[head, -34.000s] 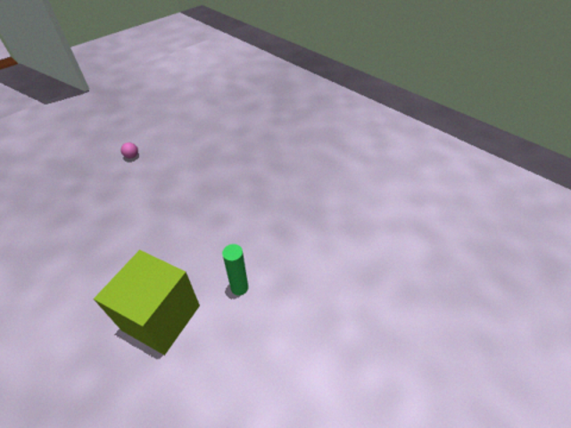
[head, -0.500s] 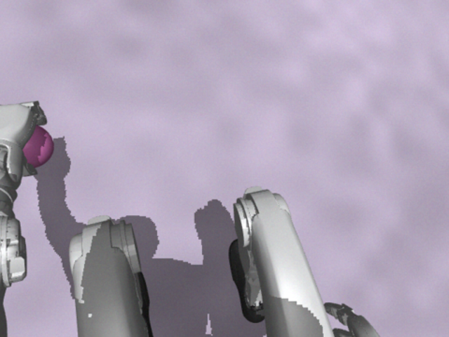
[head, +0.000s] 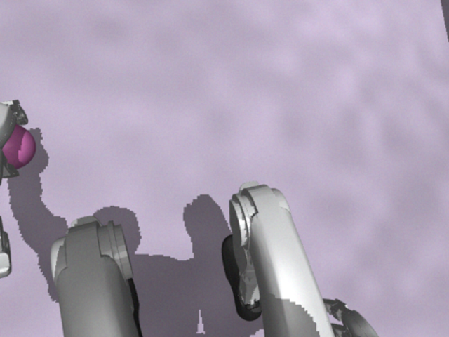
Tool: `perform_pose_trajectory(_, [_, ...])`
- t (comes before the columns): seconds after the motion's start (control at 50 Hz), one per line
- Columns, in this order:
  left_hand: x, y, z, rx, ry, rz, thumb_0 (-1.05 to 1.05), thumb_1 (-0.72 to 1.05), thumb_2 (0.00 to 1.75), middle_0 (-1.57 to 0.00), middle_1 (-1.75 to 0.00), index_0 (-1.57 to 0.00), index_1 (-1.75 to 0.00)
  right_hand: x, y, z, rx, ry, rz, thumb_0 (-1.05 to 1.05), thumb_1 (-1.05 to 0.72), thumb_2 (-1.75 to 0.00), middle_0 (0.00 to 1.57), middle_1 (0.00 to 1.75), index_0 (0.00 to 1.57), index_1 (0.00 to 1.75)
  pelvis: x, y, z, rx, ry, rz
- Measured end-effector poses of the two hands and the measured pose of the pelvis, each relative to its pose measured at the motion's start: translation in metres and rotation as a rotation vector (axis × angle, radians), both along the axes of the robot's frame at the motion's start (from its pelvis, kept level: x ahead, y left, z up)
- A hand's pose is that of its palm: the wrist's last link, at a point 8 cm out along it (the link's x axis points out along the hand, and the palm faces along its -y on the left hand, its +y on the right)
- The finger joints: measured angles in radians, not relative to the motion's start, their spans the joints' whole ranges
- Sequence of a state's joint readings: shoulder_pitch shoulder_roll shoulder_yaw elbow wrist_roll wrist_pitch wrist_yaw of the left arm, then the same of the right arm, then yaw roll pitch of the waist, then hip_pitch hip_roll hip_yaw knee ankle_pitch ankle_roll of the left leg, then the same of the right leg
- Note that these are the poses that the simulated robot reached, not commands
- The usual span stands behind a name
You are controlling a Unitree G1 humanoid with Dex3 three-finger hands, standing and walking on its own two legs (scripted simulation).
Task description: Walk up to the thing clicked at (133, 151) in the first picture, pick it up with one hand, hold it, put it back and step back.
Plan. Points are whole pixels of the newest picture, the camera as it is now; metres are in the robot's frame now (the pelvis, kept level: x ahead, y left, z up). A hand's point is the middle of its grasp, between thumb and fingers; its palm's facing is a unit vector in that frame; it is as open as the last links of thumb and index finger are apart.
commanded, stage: lower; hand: left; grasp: from above
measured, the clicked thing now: (7, 146) +0.47 +0.30 -0.21
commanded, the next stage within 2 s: rest in 0.06 s
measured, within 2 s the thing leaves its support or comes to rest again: rests again in 0.96 s
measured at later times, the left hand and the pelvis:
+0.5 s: hand (12, 149) +0.47 +0.30 -0.22, palm faces -0.44 -0.10 -0.89, open 10.6 cm; pelvis +0.00 +0.00 -0.03, yaw -3 degrees
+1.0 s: hand (19, 151) +0.47 +0.30 -0.25, palm faces -0.43 -0.11 -0.89, open 10.6 cm; pelvis +0.00 +0.01 -0.04, yaw -5 degrees
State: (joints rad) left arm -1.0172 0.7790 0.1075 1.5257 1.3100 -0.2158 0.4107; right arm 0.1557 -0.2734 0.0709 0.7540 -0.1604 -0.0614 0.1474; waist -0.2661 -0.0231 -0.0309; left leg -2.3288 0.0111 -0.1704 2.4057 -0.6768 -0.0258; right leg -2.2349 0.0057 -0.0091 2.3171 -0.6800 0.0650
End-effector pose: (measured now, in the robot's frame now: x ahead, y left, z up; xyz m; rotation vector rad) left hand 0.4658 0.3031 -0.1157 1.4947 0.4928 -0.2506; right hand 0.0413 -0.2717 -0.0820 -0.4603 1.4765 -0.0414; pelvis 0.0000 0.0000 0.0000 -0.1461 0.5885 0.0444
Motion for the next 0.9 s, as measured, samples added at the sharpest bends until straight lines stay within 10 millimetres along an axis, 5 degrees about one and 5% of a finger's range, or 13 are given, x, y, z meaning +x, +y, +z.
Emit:
perform_pose_trajectory(0.58, [0.009, -0.001, -0.056, -0.029, -0.014, 0.024, -0.01, -0.1, 0.54, -0.62, -0.72, -0.64, -0.68, -0.013, 0.005, -0.009, -0.001, 0.047, 0.073, 0.0, -0.91, -0.9, 0.2, 0.3, 0.21, 0.3, 0.003, 0.003, -0.028, -0.039, -0.048, -0.029])
perform_pose_trajectory(0.9, [0.01, 0.001, -0.072, -0.025, -0.019, 0.032, -0.01, -0.11, 0.54, -0.64, -0.71, -0.66, -0.67, -0.012, 0.008, -0.009, 0.005, 0.051, 0.126, 0.0, -0.91, -0.9, 0.2, 0.3, 0.2, 0.3, 0.004, 0.005, -0.035, -0.056, -0.072, -0.042])
